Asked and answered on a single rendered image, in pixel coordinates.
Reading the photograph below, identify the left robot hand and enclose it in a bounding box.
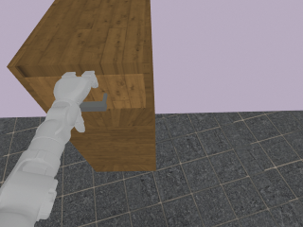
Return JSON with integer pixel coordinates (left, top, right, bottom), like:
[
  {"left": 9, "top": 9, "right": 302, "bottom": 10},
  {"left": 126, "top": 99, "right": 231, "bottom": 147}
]
[{"left": 53, "top": 70, "right": 98, "bottom": 132}]

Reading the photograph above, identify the drawer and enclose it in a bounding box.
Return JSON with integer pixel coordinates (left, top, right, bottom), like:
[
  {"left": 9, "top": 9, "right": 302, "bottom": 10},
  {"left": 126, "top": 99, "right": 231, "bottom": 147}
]
[{"left": 25, "top": 74, "right": 146, "bottom": 109}]

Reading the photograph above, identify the cabinet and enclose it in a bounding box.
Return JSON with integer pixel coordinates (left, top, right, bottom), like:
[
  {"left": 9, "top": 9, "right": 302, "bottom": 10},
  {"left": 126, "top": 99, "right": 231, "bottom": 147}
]
[{"left": 7, "top": 0, "right": 156, "bottom": 172}]

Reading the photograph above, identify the handle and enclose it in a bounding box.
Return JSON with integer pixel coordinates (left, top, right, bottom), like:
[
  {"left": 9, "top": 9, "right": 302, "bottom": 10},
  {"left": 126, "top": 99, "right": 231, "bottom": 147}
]
[{"left": 79, "top": 93, "right": 108, "bottom": 112}]

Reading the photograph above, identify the left robot forearm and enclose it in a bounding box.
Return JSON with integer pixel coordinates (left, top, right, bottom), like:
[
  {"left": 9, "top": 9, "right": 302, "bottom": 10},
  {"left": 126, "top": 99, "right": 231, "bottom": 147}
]
[{"left": 0, "top": 98, "right": 80, "bottom": 201}]

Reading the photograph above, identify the left robot upper arm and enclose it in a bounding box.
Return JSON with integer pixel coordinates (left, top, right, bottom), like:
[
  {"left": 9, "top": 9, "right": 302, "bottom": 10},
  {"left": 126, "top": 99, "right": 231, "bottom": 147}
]
[{"left": 0, "top": 170, "right": 58, "bottom": 227}]

